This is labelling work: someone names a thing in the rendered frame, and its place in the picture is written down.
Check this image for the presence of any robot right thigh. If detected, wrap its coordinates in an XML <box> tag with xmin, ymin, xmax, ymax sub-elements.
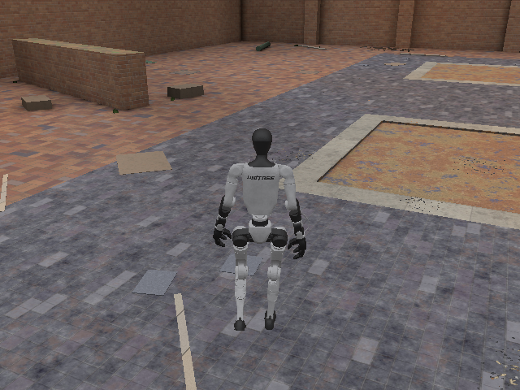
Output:
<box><xmin>267</xmin><ymin>227</ymin><xmax>288</xmax><ymax>281</ymax></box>

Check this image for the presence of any right robot upper arm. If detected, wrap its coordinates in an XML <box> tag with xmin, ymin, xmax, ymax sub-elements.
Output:
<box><xmin>278</xmin><ymin>164</ymin><xmax>297</xmax><ymax>210</ymax></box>

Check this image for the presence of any left robot hand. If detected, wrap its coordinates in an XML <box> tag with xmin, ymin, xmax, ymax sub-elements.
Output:
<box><xmin>213</xmin><ymin>228</ymin><xmax>232</xmax><ymax>247</ymax></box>

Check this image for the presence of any right robot forearm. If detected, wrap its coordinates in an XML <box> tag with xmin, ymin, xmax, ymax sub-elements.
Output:
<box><xmin>289</xmin><ymin>199</ymin><xmax>305</xmax><ymax>239</ymax></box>

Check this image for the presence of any left robot forearm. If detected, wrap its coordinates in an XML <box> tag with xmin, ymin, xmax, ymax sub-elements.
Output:
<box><xmin>214</xmin><ymin>195</ymin><xmax>231</xmax><ymax>231</ymax></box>

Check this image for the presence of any robot left foot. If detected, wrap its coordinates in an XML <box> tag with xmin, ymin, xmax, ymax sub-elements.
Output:
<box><xmin>234</xmin><ymin>318</ymin><xmax>246</xmax><ymax>331</ymax></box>

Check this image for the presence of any right robot hand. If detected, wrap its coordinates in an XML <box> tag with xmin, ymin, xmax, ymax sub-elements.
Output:
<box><xmin>288</xmin><ymin>237</ymin><xmax>306</xmax><ymax>259</ymax></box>

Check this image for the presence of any left robot upper arm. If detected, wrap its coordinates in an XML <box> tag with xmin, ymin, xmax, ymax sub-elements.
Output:
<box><xmin>223</xmin><ymin>163</ymin><xmax>245</xmax><ymax>208</ymax></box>

